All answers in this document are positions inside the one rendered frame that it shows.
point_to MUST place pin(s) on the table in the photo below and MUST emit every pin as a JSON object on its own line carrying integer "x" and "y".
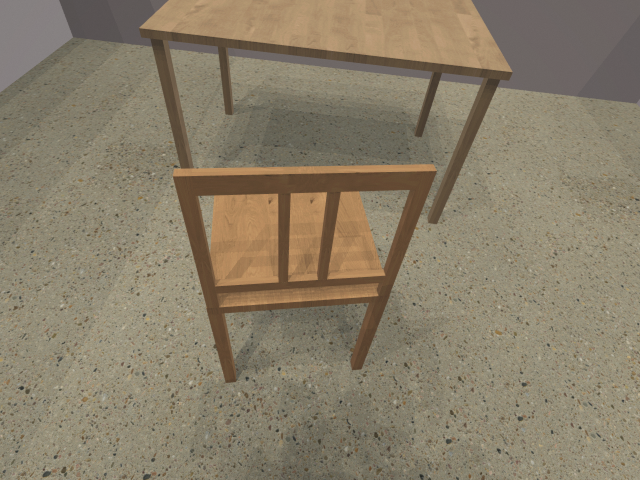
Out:
{"x": 441, "y": 36}

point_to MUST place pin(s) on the chair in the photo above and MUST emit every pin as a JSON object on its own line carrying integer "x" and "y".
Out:
{"x": 295, "y": 237}

